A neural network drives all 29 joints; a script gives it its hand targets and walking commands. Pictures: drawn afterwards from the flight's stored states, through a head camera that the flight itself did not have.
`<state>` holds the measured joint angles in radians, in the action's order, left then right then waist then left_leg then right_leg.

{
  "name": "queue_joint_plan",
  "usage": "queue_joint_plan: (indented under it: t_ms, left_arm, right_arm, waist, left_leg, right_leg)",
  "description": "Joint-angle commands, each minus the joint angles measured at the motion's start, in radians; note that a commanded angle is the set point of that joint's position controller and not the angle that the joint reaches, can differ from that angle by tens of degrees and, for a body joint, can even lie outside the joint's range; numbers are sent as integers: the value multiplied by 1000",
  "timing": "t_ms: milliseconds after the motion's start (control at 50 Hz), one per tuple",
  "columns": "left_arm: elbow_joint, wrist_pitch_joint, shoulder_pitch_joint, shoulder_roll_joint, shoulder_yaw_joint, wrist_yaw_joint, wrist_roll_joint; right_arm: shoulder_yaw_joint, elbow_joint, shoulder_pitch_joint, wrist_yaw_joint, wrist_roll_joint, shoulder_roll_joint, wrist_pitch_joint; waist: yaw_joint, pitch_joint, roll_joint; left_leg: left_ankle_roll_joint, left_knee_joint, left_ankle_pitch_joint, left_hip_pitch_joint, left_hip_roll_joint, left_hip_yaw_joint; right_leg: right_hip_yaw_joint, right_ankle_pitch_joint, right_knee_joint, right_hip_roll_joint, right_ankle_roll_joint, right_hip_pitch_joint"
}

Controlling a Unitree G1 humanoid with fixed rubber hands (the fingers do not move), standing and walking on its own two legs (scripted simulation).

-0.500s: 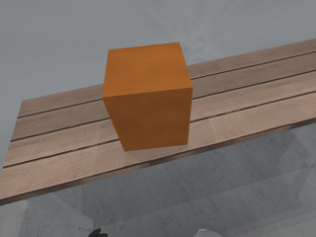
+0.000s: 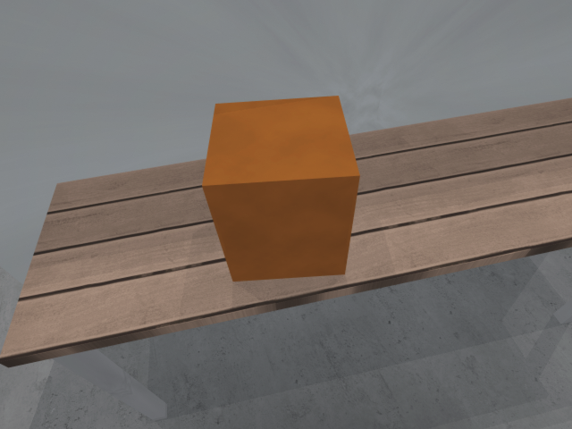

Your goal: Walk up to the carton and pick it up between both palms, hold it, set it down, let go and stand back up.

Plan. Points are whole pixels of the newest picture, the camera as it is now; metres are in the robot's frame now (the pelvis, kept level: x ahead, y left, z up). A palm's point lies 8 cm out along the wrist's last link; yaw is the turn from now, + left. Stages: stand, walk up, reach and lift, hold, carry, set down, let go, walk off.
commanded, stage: walk up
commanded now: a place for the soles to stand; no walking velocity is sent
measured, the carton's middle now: (283, 193) +0.50 +0.03 +0.03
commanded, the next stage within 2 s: stand in 0.38 s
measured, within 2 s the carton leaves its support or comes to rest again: neither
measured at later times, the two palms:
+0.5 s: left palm out of the picture +0.06 +0.25 -0.13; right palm out of the picture +0.06 -0.24 -0.14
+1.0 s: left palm out of the picture +0.05 +0.26 -0.13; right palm out of the picture +0.09 -0.25 -0.14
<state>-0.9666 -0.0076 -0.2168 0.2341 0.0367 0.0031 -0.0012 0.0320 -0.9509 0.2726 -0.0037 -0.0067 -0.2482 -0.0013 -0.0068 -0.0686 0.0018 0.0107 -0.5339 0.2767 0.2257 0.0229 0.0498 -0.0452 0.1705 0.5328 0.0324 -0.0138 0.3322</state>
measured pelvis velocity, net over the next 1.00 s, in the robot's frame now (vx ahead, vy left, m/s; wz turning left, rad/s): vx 0.02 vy -0.01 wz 0.12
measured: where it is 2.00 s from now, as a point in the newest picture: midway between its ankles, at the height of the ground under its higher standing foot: outside the picture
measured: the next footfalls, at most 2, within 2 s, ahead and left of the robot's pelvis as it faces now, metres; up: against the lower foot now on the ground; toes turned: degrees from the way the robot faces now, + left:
none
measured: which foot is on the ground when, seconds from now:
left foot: down 0.00-1.00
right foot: down 0.00-1.00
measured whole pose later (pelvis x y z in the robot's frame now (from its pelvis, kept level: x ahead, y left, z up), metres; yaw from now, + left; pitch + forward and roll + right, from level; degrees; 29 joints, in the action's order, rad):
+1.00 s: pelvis +0.02 -0.01 +0.00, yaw +7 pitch +0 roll +0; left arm -0.93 -0.15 -0.19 0.27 0.05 -0.01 -0.02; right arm -0.03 -1.02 0.20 -0.01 0.04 -0.24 -0.01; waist 0.01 -0.06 0.01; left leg 0.02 -0.60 0.33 0.28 0.02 -0.05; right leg -0.13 0.28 0.59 0.05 -0.02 0.33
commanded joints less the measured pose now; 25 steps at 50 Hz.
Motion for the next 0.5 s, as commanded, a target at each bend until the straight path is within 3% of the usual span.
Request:
queue_joint_plan:
  t_ms: [0, 40, 120, 220, 340, 400, 440, 480]
  left_arm:
    - [51, 23, 1, 137, -26, -7, 2]
    - [39, 25, -9, 137, -24, -8, 4]
    - [23, 20, -32, 142, -23, -9, 5]
    - [7, 19, -35, 151, -17, -12, 2]
    - [-3, 28, -43, 144, -13, -14, 5]
    - [-4, 22, -26, 152, -14, -15, 9]
    - [-6, 20, -28, 140, -12, -16, 8]
    - [-11, 21, -37, 141, -6, -17, 5]
  right_arm:
    - [-23, 32, 24, 7, 0, -120, 19]
    - [-22, 24, 29, 8, 2, -126, 19]
    - [-19, 8, 36, 10, -1, -131, 17]
    - [-15, -9, 61, 10, 4, -116, 19]
    - [-17, -21, 53, 12, 5, -124, 28]
    - [-16, -27, 60, 14, 1, -122, 25]
    - [-17, -23, 55, 17, -1, -132, 24]
    - [-15, -24, 40, 17, 3, -130, 22]
  waist:
    - [4, 48, 7]
    - [-1, 39, -7]
    - [-4, 17, -8]
    - [9, 0, -42]
    - [1, 55, 20]
    - [7, 40, -15]
    - [4, 45, 19]
    - [-4, 48, 5]
  left_leg:
    - [-69, 160, 77, 55, 88, -128]
    - [-66, 165, 61, 68, 94, -131]
    - [-69, 178, 137, 100, 83, -145]
    - [-59, 143, 65, 71, 59, -128]
    - [-60, 135, -108, 37, 78, -143]
    - [-54, 138, -101, 53, 83, -156]
    - [-63, 139, -128, 56, 84, -164]
    - [-62, 127, -143, 46, 77, -156]
  right_leg:
    - [130, 116, -140, 87, -35, -52]
    - [125, 92, -133, 86, -36, -71]
    - [118, 171, -148, 88, -34, -74]
    - [140, 190, -192, 112, -39, -42]
    - [85, -1, -132, 101, -35, -115]
    - [68, 24, -127, 97, -36, -126]
    - [62, -2, -114, 100, -43, -134]
    - [60, -3, -126, 104, -43, -129]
